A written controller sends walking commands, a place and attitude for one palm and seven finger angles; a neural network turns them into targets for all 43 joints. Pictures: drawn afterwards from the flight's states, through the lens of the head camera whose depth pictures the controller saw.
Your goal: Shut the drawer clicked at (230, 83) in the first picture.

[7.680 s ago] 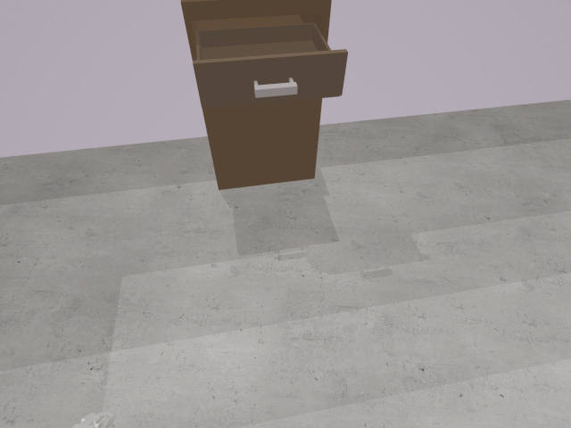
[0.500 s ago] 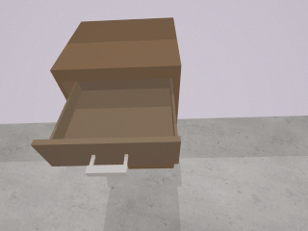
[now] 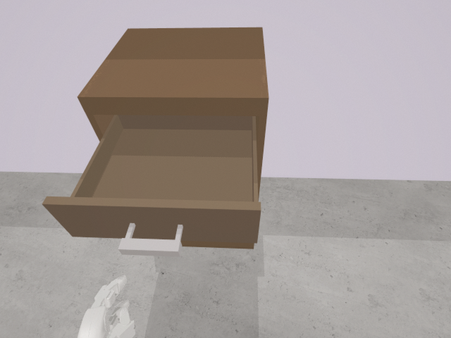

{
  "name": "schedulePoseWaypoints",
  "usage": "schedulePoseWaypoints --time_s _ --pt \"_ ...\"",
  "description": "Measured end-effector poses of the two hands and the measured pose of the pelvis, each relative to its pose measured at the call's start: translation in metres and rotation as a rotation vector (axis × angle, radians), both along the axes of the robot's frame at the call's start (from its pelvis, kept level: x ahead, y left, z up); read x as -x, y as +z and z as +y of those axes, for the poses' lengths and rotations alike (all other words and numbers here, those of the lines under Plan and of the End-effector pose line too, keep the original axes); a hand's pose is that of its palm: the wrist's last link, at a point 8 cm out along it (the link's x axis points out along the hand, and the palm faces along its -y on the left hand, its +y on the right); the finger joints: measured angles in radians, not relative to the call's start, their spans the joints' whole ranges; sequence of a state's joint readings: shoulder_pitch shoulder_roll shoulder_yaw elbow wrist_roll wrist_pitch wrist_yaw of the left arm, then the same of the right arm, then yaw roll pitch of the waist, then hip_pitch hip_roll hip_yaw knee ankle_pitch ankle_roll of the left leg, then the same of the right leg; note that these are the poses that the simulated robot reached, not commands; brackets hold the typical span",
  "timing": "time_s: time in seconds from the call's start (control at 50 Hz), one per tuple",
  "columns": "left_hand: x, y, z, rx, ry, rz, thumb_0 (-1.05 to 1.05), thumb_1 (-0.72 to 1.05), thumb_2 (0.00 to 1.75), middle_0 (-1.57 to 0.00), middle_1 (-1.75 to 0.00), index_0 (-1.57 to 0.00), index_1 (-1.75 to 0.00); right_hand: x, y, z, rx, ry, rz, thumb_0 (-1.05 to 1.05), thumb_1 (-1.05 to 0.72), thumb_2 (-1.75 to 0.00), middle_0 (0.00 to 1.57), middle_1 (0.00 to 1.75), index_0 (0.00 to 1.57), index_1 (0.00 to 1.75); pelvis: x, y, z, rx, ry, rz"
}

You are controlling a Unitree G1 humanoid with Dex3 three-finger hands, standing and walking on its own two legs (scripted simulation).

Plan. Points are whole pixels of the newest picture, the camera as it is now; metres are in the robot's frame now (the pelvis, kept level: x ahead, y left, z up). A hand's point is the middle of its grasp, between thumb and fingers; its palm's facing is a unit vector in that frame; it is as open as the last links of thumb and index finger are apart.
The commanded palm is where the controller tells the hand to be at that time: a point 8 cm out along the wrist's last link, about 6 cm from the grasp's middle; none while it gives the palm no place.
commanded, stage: raise the hand and make a fist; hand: left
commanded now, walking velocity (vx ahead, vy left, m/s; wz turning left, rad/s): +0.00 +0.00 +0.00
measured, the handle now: (153, 237) +0.33 +0.17 -0.05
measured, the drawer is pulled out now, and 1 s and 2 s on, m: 0.29 0.29 0.29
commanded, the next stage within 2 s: bring the fist close to the handle in 1.76 s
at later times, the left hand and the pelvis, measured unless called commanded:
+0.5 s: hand (136, 323) +0.16 +0.16 -0.01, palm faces -0.06 -1.00 -0.01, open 4.8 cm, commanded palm +0.12 +0.21 -0.01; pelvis -0.03 +0.01 -0.08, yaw +2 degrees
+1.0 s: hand (131, 319) +0.16 +0.16 +0.02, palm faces -0.01 -1.00 -0.02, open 3.1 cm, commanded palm +0.11 +0.21 +0.03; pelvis -0.01 +0.02 -0.07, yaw +1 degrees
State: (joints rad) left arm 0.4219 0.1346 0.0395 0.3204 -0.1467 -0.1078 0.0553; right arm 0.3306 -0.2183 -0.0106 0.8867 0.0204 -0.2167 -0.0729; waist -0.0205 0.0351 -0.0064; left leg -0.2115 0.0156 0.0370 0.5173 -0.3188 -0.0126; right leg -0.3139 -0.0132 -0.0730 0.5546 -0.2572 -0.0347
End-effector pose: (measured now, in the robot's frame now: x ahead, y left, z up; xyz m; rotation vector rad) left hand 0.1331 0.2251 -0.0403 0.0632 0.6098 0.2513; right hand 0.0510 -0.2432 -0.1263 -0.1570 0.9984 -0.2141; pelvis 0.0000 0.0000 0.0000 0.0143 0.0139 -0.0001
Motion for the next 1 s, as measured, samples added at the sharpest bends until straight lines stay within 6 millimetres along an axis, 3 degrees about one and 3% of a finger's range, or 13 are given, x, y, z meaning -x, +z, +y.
schedulePoseWaypoints --time_s 0.06,0.1,0.2,0.3,0.38,0.5,0.6,0.68,0.84,1.0 --pt "-0.033 0.036 -0.004 0.03 -0.054 -0.337 0.01 0.92 0.9 -0.26 -0.37 -0.26 -0.37 -0.047 0.017 -0.016 0.048 0.047 -0.214 0.01 -0.9 -0.9 0.2 0.3 0.2 0.3 0.008 -0.011 -0.001 -0.006 0.002 0.053" --pt "-0.037 0.045 -0.007 0.042 -0.113 -0.493 0.01 0.92 0.9 -0.28 -0.39 -0.29 -0.4 -0.079 0.03 -0.024 0.075 0.082 -0.346 0.01 -0.9 -0.9 0.2 0.3 0.2 0.3 0.012 -0.022 -0.003 -0.013 -0.007 0.093" --pt "0.003 0.017 -0.008 0.051 -0.252 -0.589 0.0 0.91 0.9 -0.34 -0.48 -0.38 -0.49 -0.142 0.052 -0.029 0.13 0.193 -0.579 0.01 -0.9 -0.9 0.19 0.3 0.2 0.3 0.023 -0.056 -0.005 -0.014 -0.001 0.166" --pt "0.03 -0.001 -0.002 0.068 -0.212 -0.555 0.01 0.9 0.9 -0.45 -0.59 -0.48 -0.59 -0.174 0.047 -0.002 0.123 0.279 -0.654 0.01 -0.91 -0.9 0.19 0.3 0.2 0.3 0.029 -0.079 -0.003 0.012 0.028 0.191" --pt "0.021 0.01 -0.001 0.044 -0.22 -0.598 0.01 0.9 0.9 -0.54 -0.68 -0.56 -0.68 -0.17 0.024 0.031 0.052 0.317 -0.607 0.01 -0.9 -0.9 0.19 0.3 0.2 0.3 0.032 -0.085 0.0 0.036 0.045 0.199" --pt "-0.008 0.027 -0.012 0.071 -0.316 -0.577 0.01 0.9 0.9 -0.66 -0.81 -0.67 -0.81 -0.128 -0.01 0.065 -0.075 0.261 -0.448 0.01 -0.9 -0.9 0.2 0.3 0.2 0.3 0.031 -0.079 0.007 0.045 0.041 0.2" --pt "-0.01 0.033 -0.014 0.082 -0.3 -0.504 0.01 0.9 0.9 -0.76 -0.92 -0.77 -0.92 -0.091 -0.02 0.065 -0.096 0.179 -0.341 0.02 -0.9 -0.9 0.2 0.31 0.21 0.3 0.027 -0.07 0.014 0.034 0.025 0.198" --pt "-0.001 0.039 -0.01 0.059 -0.262 -0.505 0.01 0.9 0.9 -0.84 -1.0 -0.85 -1.0 -0.078 -0.02 0.052 -0.053 0.154 -0.306 0.02 -0.9 -0.9 0.2 0.31 0.21 0.3 0.025 -0.069 0.018 0.031 0.02 0.2" --pt "0.003 0.048 -0.014 0.053 -0.266 -0.56 0.01 0.9 0.9 -1.0 -1.18 -1.01 -1.18 -0.097 -0.005 0.027 0.045 0.164 -0.355 0.02 -0.9 -0.9 0.2 0.3 0.2 0.3 0.02 -0.072 0.023 0.039 0.023 0.205" --pt "-0.002 0.064 -0.016 0.051 -0.262 -0.571 0.01 0.9 0.9 -1.16 -1.35 -1.17 -1.35 -0.131 0.019 0.039 0.022 0.171 -0.455 0.02 -0.9 -0.9 0.2 0.3 0.2 0.3 0.01 -0.065 0.023 0.042 0.021 0.189"
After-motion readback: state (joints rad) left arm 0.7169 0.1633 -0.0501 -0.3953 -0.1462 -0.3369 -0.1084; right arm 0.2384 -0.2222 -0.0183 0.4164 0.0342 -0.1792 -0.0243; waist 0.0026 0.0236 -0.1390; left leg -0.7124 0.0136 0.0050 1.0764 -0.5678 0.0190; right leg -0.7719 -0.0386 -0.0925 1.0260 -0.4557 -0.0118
